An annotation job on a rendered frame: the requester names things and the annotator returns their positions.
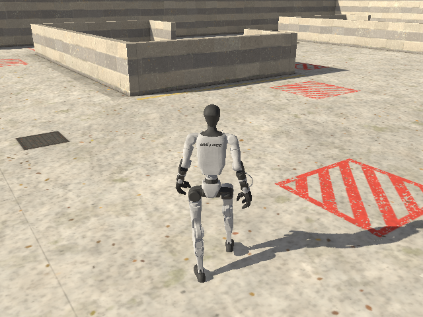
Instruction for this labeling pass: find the robot head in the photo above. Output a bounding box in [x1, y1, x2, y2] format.
[200, 104, 223, 137]

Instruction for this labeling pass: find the robot left upper arm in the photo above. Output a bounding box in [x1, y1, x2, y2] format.
[181, 133, 198, 168]

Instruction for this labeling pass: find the robot right forearm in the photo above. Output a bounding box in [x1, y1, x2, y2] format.
[236, 161, 250, 194]

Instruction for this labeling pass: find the left robot hand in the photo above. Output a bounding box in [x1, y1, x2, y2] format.
[176, 181, 191, 195]

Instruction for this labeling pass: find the robot left foot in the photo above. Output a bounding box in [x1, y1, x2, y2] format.
[194, 264, 206, 283]

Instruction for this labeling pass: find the robot right upper arm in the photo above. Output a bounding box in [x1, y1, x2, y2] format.
[226, 133, 242, 171]

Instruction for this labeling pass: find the robot left forearm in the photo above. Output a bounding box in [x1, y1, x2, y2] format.
[176, 159, 188, 184]

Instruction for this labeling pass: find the right robot hand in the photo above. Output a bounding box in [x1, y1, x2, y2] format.
[237, 191, 252, 209]

